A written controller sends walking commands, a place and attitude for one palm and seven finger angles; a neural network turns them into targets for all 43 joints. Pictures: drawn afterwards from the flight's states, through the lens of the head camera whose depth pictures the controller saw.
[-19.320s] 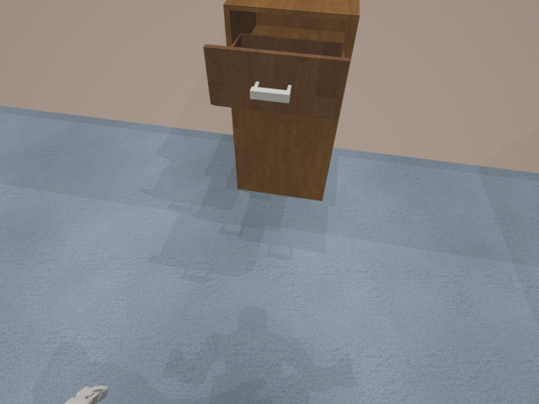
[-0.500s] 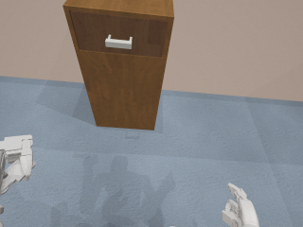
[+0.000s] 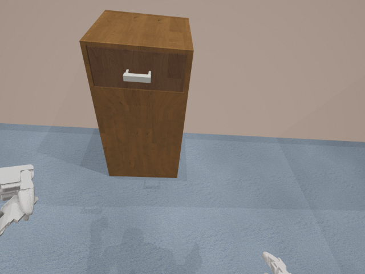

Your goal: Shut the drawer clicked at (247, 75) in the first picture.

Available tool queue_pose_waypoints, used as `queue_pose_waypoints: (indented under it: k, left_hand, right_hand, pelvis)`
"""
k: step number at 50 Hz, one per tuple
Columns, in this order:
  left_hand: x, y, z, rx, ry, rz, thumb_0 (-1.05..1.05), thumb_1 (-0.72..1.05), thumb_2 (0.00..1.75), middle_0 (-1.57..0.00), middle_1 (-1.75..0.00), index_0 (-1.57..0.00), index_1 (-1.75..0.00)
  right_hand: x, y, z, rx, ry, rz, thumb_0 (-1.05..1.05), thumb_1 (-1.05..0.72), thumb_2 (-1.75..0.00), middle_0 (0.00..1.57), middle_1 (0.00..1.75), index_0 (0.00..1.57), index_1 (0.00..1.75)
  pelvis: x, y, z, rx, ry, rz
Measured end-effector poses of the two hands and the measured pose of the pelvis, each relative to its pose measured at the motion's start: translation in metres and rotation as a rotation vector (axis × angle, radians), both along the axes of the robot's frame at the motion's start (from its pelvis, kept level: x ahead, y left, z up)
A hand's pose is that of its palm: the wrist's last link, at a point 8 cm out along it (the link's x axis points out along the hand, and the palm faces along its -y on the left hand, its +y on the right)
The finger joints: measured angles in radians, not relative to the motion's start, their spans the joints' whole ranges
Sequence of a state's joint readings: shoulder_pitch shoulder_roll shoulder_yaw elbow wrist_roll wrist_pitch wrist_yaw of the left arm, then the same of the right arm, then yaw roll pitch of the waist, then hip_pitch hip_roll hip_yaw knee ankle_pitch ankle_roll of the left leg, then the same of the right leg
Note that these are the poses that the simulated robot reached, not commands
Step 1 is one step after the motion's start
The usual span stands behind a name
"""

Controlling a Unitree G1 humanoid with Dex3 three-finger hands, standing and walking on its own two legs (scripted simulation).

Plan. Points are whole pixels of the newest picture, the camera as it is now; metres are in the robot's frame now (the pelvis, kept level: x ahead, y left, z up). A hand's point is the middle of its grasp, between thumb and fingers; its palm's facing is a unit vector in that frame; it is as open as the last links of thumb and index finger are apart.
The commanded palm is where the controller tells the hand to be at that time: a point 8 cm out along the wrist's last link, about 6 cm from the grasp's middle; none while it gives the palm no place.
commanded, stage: stop stepping back and stand still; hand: left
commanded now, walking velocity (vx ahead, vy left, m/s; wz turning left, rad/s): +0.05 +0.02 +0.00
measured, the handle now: (138, 75) +0.88 +0.21 +0.01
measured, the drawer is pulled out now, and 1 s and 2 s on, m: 0.00 0.00 0.00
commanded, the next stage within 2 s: let the arm hang, fingers relaxed in 0.18 s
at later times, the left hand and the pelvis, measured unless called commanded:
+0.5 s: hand out of the picture +0.15 +0.19 -0.12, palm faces +0.03 -0.96 -0.29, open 3.0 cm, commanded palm none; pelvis +0.00 -0.01 -0.01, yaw +3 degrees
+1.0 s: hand out of the picture -0.02 +0.18 -0.17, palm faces +0.06 -0.97 -0.25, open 6.6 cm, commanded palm none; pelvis +0.00 -0.01 +0.00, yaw +3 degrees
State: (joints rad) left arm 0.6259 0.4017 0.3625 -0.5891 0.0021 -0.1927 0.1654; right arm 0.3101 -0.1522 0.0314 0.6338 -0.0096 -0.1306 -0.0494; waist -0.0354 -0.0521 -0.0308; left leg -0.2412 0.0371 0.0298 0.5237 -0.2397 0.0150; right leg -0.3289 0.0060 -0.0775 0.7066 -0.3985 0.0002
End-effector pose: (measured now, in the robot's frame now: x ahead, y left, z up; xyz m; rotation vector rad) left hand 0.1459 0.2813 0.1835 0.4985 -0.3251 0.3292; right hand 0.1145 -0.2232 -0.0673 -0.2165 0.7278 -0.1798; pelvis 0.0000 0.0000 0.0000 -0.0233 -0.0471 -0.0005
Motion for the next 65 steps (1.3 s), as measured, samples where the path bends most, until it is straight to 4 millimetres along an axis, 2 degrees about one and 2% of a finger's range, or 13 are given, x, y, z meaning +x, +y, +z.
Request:
queue_pose_waypoints:
  k: [6,15,16,18,21,25,27,28,32,37,43,52,65]
  left_hand:
    - [0.001,-0.009,0.003,0.046,-0.002,0.002,0.01,0.89,0.9,-1.41,-1.59,-1.41,-1.6]
    - [0.016,0.0,-0.021,-0.009,0.069,0.007,0.01,0.89,0.9,-1.4,-1.59,-1.41,-1.6]
    - [0.025,0.002,-0.038,-0.024,0.144,0.005,0.01,0.9,0.9,-1.4,-1.59,-1.4,-1.6]
    - [0.041,0.007,-0.089,-0.111,0.377,0.045,0.0,0.9,0.9,-1.39,-1.58,-1.39,-1.59]
    - [0.037,-0.004,-0.177,-0.249,0.738,0.105,0.0,0.91,0.9,-1.34,-1.54,-1.34,-1.54]
    - [-0.011,-0.045,-0.271,-0.376,1.115,0.093,0.01,0.91,0.9,-1.23,-1.43,-1.23,-1.43]
    - [-0.044,-0.067,-0.301,-0.445,1.277,0.084,0.01,0.91,0.9,-1.16,-1.36,-1.17,-1.37]
    - [-0.057,-0.07,-0.309,-0.464,1.314,0.118,0.01,0.91,0.9,-1.13,-1.34,-1.13,-1.33]
    - [-0.098,-0.055,-0.32,-0.502,1.419,0.222,0.01,0.91,0.9,-0.99,-1.24,-0.99,-1.17]
    - [-0.144,-0.046,-0.318,-0.511,1.553,0.302,0.01,0.91,0.9,-0.8,-1.01,-0.8,-0.97]
    - [-0.173,-0.044,-0.314,-0.516,1.638,0.353,0.01,0.91,0.9,-0.56,-0.72,-0.56,-0.71]
    - [-0.163,-0.054,-0.318,-0.538,1.631,0.328,0.0,0.91,0.9,-0.28,-0.4,-0.28,-0.4]
    - [-0.132,-0.066,-0.322,-0.555,1.59,0.273,0.0,0.91,0.9,-0.2,-0.3,-0.2,-0.31]
  right_hand:
    - [0.008,-0.013,-0.018,0.005,0.052,0.018,0.02,-0.9,-0.9,0.21,0.3,0.2,0.3]
    - [0.028,-0.024,-0.01,-0.043,0.021,-0.002,0.02,-0.91,-0.9,0.21,0.3,0.2,0.3]
    - [0.031,-0.024,-0.013,-0.03,0.03,0.02,0.02,-0.91,-0.9,0.21,0.3,0.2,0.3]
    - [0.035,-0.026,-0.024,-0.01,0.078,0.049,0.01,-0.91,-0.9,0.2,0.3,0.2,0.3]
    - [0.032,-0.027,-0.039,0.014,0.143,0.068,0.01,-0.91,-0.9,0.2,0.3,0.2,0.3]
    - [0.014,-0.031,-0.052,0.045,0.232,0.045,0.01,-0.91,-0.9,0.21,0.3,0.2,0.3]
    - [-0.002,-0.033,-0.055,0.044,0.299,0.028,0.01,-0.91,-0.9,0.21,0.3,0.2,0.3]
    - [-0.012,-0.034,-0.056,0.04,0.337,0.021,0.01,-0.91,-0.9,0.21,0.3,0.2,0.3]
    - [-0.048,-0.036,-0.061,0.029,0.489,0.008,0.01,-0.91,-0.9,0.2,0.3,0.2,0.3]
    - [-0.083,-0.035,-0.068,0.043,0.607,-0.016,0.01,-0.91,-0.9,0.2,0.3,0.2,0.3]
    - [-0.104,-0.028,-0.074,0.072,0.661,-0.038,0.01,-0.91,-0.9,0.2,0.3,0.2,0.3]
    - [-0.111,-0.018,-0.077,0.097,0.671,-0.054,0.01,-0.91,-0.9,0.2,0.3,0.2,0.3]
    - [-0.103,-0.013,-0.075,0.102,0.661,-0.07,0.01,-0.91,-0.9,0.2,0.3,0.2,0.3]
  pelvis:
    - [-0.003,-0.007,-0.008,-0.007,0.017,-0.001]
    - [0.01,0.0,-0.008,0.013,0.024,0.005]
    - [0.01,0.001,-0.007,0.012,0.035,0.018]
    - [0.009,0.002,-0.007,0.011,0.054,0.044]
    - [0.005,-0.003,-0.008,0.022,0.058,0.057]
    - [0.003,-0.015,-0.013,0.033,0.037,0.054]
    - [0.004,-0.017,-0.011,0.025,0.031,0.059]
    - [0.004,-0.019,-0.01,0.022,0.029,0.06]
    - [0.002,-0.023,-0.005,0.009,0.028,0.065]
    - [-0.001,-0.021,0.0,0.002,0.03,0.064]
    - [-0.001,-0.017,0.003,0.008,0.024,0.057]
    - [0.0,-0.014,0.004,0.016,0.019,0.051]
    - [0.008,-0.014,0.005,0.02,0.023,0.048]
